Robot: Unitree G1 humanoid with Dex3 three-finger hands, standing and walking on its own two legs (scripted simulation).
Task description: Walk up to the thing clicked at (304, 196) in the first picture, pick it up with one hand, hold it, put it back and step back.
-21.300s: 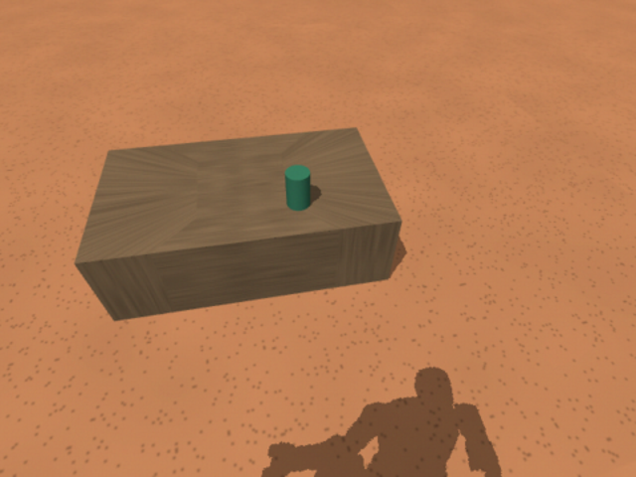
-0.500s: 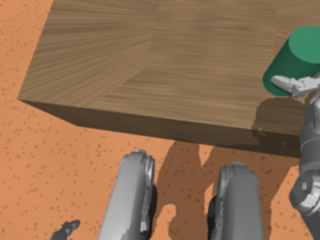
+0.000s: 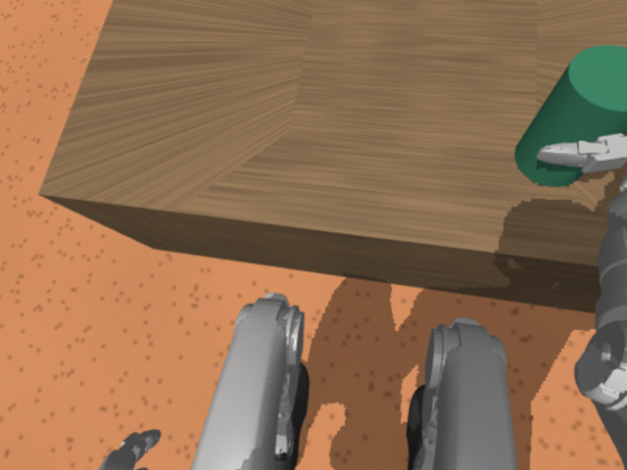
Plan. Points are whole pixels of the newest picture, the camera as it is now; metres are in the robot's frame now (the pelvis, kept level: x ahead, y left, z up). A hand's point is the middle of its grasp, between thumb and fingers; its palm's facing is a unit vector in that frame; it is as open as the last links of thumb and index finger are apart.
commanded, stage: withdraw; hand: right
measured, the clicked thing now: (577, 123) +0.54 -0.23 -0.01
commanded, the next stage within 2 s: rise in 0.24 s
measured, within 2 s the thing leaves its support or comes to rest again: rests again in 0.14 s
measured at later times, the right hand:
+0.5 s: hand out of the picture +0.52 -0.33 +0.09, palm faces +0.27 +0.93 -0.25, open 17.3 cm
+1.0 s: hand out of the picture +0.43 -0.31 +0.18, palm faces +0.25 +0.88 -0.39, open 17.3 cm
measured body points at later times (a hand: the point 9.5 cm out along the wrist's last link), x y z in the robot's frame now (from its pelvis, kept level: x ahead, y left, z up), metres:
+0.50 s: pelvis +0.01 -0.01 +0.09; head +0.22 -0.04 +0.48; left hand +0.06 +0.29 -0.03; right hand +0.51 -0.38 +0.10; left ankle +0.09 +0.13 -0.38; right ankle +0.08 -0.13 -0.38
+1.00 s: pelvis +0.05 -0.01 +0.25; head +0.18 -0.04 +0.69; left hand +0.12 +0.26 +0.14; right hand +0.41 -0.35 +0.20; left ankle +0.09 +0.13 -0.38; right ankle +0.08 -0.13 -0.38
